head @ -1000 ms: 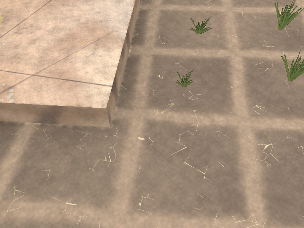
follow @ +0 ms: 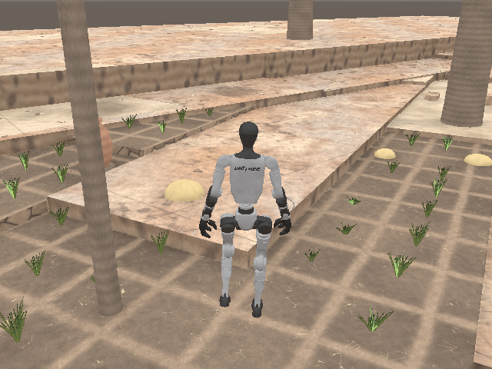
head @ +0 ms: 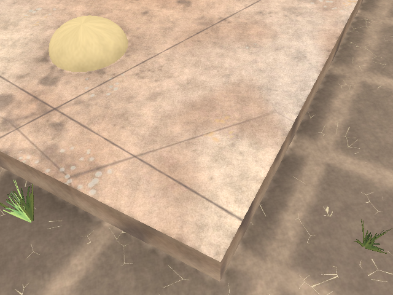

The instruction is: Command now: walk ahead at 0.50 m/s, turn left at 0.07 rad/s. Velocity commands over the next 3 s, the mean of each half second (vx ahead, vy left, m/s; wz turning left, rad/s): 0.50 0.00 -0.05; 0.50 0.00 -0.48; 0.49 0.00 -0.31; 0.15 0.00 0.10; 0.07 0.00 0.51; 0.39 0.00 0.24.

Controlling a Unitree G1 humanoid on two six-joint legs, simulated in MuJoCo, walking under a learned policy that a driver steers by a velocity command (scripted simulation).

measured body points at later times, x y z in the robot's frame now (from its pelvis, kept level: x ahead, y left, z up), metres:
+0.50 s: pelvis +0.25 +0.06 +0.00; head +0.27 +0.07 +0.45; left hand +0.31 +0.31 -0.15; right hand +0.31 -0.21 -0.12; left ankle +0.27 +0.12 -0.75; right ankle +0.23 -0.09 -0.67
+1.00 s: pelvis +0.48 -0.02 -0.02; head +0.50 -0.03 +0.43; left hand +0.66 +0.20 -0.15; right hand +0.49 -0.29 -0.15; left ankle +0.41 +0.13 -0.55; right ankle +0.51 -0.07 -0.75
